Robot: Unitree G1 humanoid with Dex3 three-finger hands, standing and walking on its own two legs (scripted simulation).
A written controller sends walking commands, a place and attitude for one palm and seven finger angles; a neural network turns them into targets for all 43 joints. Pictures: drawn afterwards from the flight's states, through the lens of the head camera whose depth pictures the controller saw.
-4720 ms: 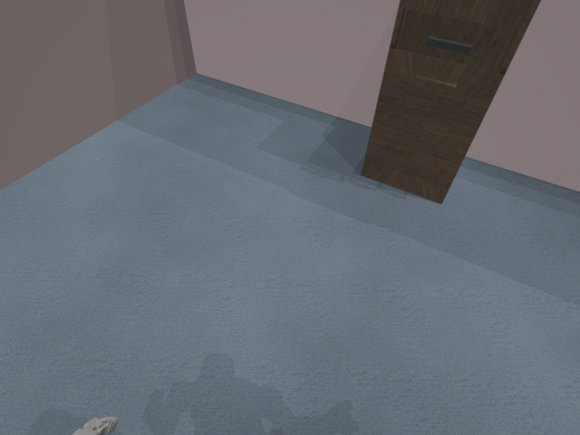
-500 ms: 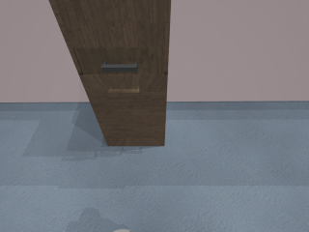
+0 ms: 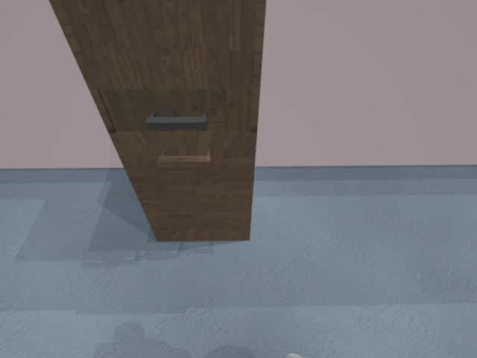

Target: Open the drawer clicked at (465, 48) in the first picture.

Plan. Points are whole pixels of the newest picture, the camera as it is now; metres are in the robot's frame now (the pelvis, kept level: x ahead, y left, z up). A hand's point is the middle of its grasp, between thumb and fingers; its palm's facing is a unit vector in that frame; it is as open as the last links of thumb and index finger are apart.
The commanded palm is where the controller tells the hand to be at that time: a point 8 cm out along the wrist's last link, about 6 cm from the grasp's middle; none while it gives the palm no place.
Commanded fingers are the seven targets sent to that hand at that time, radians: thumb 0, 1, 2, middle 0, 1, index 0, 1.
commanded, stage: take the last steps up to it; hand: left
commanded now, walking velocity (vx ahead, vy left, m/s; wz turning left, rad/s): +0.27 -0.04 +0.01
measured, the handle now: (178, 118) +0.69 +0.19 -0.02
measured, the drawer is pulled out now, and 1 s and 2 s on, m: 0.00 0.00 0.00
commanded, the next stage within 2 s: come to a stop and stand still in 0.32 s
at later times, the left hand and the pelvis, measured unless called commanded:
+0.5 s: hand out of the picture +0.11 +0.16 -0.19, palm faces +0.12 -0.99 -0.10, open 7.3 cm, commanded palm none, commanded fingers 0.00 0.90 0.90 -0.20 -0.30 -0.20 -0.30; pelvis +0.16 +0.01 -0.01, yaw +2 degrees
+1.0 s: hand (160, 326) +0.21 +0.17 -0.16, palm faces +0.01 -0.96 -0.29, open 7.3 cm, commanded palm none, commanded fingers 0.00 0.90 0.90 -0.20 -0.30 -0.20 -0.30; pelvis +0.13 -0.04 -0.01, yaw -1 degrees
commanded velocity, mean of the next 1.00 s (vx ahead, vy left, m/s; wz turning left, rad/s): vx -0.01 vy -0.06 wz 0.01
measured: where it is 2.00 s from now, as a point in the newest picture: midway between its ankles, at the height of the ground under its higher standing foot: outside the picture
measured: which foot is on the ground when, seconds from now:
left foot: down 0.00-0.04, up 0.06-0.44, down 0.46-1.00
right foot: up 0.00-0.02, down 0.04-0.48, up 0.50-0.98, down 1.00-1.00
